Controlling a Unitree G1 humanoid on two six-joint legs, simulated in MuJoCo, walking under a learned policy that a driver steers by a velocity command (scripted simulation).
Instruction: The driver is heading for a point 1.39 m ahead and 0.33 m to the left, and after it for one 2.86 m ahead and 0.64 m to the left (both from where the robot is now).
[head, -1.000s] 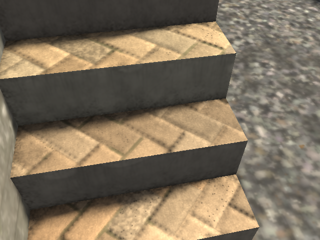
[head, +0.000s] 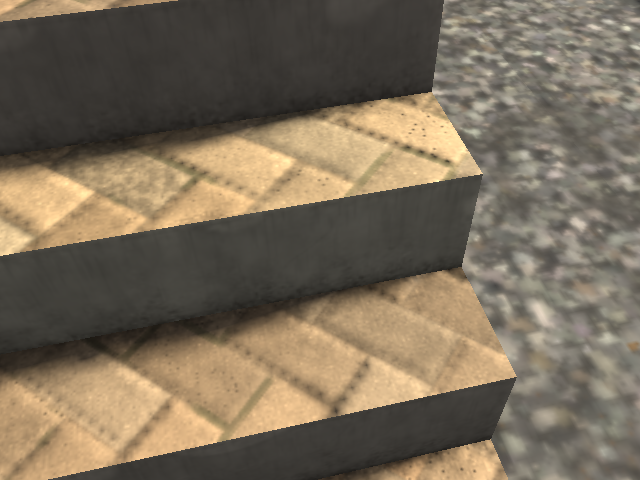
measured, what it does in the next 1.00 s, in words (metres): stands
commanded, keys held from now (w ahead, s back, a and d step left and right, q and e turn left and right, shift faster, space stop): w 0.10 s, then no key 0.66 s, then w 0.24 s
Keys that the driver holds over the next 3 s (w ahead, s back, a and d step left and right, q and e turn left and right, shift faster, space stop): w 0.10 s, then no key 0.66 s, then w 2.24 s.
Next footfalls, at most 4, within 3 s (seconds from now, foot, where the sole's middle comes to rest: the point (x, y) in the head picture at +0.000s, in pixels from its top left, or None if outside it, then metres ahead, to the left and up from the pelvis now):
none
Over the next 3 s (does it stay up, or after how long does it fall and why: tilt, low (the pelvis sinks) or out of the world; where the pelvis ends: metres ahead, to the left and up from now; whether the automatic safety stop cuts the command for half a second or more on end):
stays up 0.02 0.04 0.01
